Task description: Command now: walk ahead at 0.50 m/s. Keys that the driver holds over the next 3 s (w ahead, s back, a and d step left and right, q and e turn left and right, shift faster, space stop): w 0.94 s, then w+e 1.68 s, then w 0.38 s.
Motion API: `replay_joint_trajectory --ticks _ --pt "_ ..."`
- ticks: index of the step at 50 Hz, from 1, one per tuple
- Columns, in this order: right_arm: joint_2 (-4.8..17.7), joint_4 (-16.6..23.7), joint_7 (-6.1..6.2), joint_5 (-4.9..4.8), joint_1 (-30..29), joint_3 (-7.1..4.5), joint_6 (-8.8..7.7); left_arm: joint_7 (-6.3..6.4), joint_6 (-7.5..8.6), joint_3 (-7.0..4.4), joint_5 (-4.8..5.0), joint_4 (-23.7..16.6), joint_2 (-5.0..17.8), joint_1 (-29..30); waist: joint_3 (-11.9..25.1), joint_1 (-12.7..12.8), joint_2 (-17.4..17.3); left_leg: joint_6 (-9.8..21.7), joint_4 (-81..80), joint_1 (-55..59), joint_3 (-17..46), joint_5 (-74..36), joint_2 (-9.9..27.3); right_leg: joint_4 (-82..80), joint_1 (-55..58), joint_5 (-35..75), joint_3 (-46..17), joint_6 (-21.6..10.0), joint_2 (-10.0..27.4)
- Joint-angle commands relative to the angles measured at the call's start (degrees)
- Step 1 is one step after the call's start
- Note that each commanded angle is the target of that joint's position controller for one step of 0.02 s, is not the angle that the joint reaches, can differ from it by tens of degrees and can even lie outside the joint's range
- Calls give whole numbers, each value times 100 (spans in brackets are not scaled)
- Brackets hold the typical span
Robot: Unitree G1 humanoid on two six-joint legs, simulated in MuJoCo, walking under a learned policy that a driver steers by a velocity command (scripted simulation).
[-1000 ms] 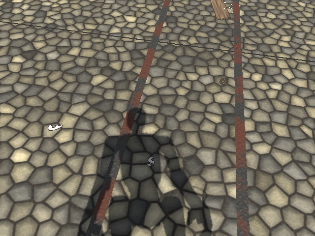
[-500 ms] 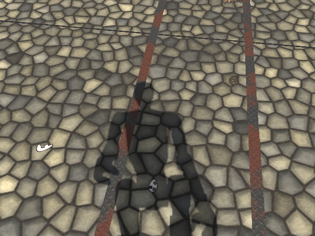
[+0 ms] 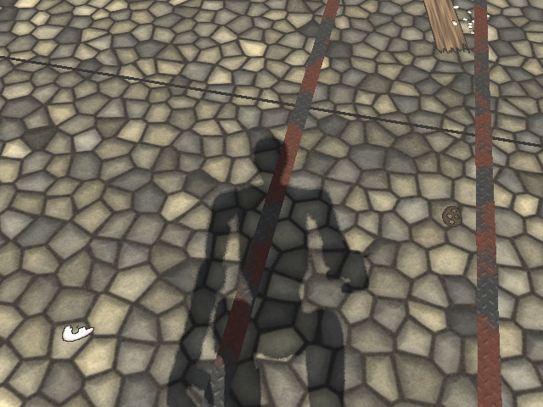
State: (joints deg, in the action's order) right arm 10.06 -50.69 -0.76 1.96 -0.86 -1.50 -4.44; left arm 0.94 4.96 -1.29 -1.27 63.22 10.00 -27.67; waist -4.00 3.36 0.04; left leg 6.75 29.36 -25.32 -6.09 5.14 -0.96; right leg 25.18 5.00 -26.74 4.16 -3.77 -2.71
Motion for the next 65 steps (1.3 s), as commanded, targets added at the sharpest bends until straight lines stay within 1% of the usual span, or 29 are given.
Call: replay_joint_trajectory --ticks 1,2,3,4,6,11,16,21,24,26,27,28,29,30,31,32,34,40,45,50,52,54,55,56,57,58,60,62,65 --pt "1676 -534 104 148 2918 -512 -20 -67 46 -31 274 -430 184 -683 2170 -925 -1417 1511 -999 4654 4296 667 2678 5003 -3577 -342 -4 -116 -183" --pt "1342 -477 48 -67 2439 -462 45 -34 11 -186 117 -431 772 -123 1631 -873 -336 1285 -1293 4109 4188 1143 2308 5288 -4094 -57 -745 -224 130" --pt "1029 -380 30 -121 1826 -367 29 -59 46 -203 94 -629 735 402 815 -675 -274 1074 -1470 3237 3251 942 2111 5047 -4227 525 -743 -235 369" --pt "735 -373 10 -93 1564 -293 -19 -70 62 -198 79 -666 640 612 446 -518 -59 901 -1673 2577 2692 309 1857 4750 -4023 851 -717 -215 542" --pt "405 -529 57 -106 1581 -183 -93 -131 -79 -192 -64 -631 440 505 265 -205 -191 588 -1874 1846 1881 -304 1425 4254 -3494 1037 -682 -96 730" --pt "710 -778 93 -130 2208 -206 -212 -243 -285 -199 -110 -928 383 1210 17 -158 -274 583 -2218 1683 1291 -809 1211 3496 -3949 1613 -392 171 878" --pt "675 -862 87 -126 2681 -152 -185 -264 -267 -127 -18 -1353 356 2418 -160 -453 -332 444 -2287 2003 922 -1347 1018 1942 -4126 2488 -106 281 826" --pt "732 -1034 146 -71 3142 -157 -151 -243 -218 -106 4 -1622 425 3101 -244 -664 -405 471 -2048 2906 873 -1855 1266 1075 -4167 2468 20 87 640" --pt "834 -1055 199 -33 2992 -193 -127 -217 -143 -158 2 -1643 525 2905 -159 -447 -428 371 -1493 3223 762 -3044 1400 694 -3644 1884 88 -171 433" --pt "924 -1043 199 -47 2798 -221 -95 -141 -63 -270 -23 -1243 670 1671 456 100 -360 202 -71 3068 539 -4136 1211 221 -2116 1825 264 -400 54" --pt "842 -971 184 -86 2749 -189 -93 -83 -2 -378 -120 -924 921 657 1031 459 -180 91 1173 2234 386 -3241 973 147 -662 1890 -128 -600 407" --pt "398 -749 126 -276 3047 -82 -95 -34 22 -530 -259 -836 1525 -140 1848 492 797 -157 3259 479 28 -607 307 -98 996 1193 -2379 -1114 2062" --pt "541 -803 97 -270 3287 -174 -95 -106 -82 -565 -93 -819 1613 25 2185 293 1245 -174 4535 -613 566 2468 -394 -953 1272 1148 -4386 -1571 2709" --pt "761 -720 107 -160 2809 -243 -58 -131 -118 -501 44 -927 1346 739 1276 20 560 -111 4772 -1056 923 2006 62 -1018 501 748 -3588 -1400 2468" --pt "674 -605 76 -117 2367 -223 -86 -152 -86 -388 67 -1011 923 1192 620 -64 201 -114 4513 -1076 902 1536 278 -1226 -356 914 -2848 -1247 2237" --pt "540 -590 60 -107 2235 -216 -75 -153 -46 -314 42 -996 677 1395 279 -254 109 -122 4110 -854 875 1250 475 -1435 -950 1256 -2288 -1002 1934" --pt "377 -634 -1 29 2377 -203 70 -106 40 -224 48 -828 435 1284 179 -500 284 -236 3658 -368 833 1043 619 -1602 -1496 1954 -1587 -761 1561" --pt "428 -228 -84 20 1300 -210 243 -85 137 -236 71 -566 694 491 -65 -405 275 -527 2691 -1207 526 161 775 -1895 -1237 2866 -1001 -798 1354" --pt "327 119 -100 -58 279 -116 209 -65 129 -188 67 -439 676 -10 -160 -135 329 -576 1250 -1183 260 -502 608 -1845 -782 3605 -684 -677 1244" --pt "433 416 -77 -62 -345 -109 133 9 73 -188 -3 -263 733 -404 -261 15 353 -398 548 -1249 232 -171 418 -1409 102 4418 -888 -804 1513" --pt "518 426 -56 -83 -138 -138 56 37 50 -220 -35 -295 847 -211 -162 -174 381 -278 267 -794 242 244 271 -996 217 5172 -944 -753 1561" --pt "704 83 31 -74 1020 -241 -39 12 40 -249 -16 -353 948 66 415 -690 337 -102 -251 824 108 341 -64 234 -70 6130 -821 -571 1326" --pt "960 -184 102 31 1997 -342 -114 -14 52 -224 55 -428 866 164 1011 -1069 141 75 -379 2360 472 95 326 1410 -913 5278 -671 -460 1057" --pt "1571 -213 172 202 2769 -493 -145 -60 59 -113 265 -675 400 -78 1912 -1128 -742 475 -578 4084 2495 793 1993 3344 -2605 2760 -304 -222 403" --pt "1665 -185 103 89 2602 -533 -39 -21 9 -189 276 -651 489 -419 2340 -894 -1315 868 -1226 4364 4245 811 2777 4614 -3628 -284 -440 -211 -159" --pt "1245 -40 79 -13 1968 -436 17 2 -64 -291 143 -665 797 -29 1501 -667 -521 717 -1330 3560 3582 1269 2532 4927 -3935 126 -756 -265 286" --pt "640 18 75 -45 1328 -270 -38 -75 -103 -273 78 -767 493 472 380 -439 -200 349 -1823 2100 2178 1054 2015 4463 -3817 815 -730 -232 671" --pt "484 -117 136 -71 1421 -218 -116 -167 -261 -299 -52 -790 387 425 179 -225 -445 137 -2001 1574 1383 497 1712 4231 -3552 1013 -674 -143 803" --pt "603 -242 148 -123 1766 -249 -255 -255 -400 -310 -58 -990 308 770 144 -157 -405 151 -2140 1619 776 -193 1668 4117 -3903 1460 -574 -62 870"
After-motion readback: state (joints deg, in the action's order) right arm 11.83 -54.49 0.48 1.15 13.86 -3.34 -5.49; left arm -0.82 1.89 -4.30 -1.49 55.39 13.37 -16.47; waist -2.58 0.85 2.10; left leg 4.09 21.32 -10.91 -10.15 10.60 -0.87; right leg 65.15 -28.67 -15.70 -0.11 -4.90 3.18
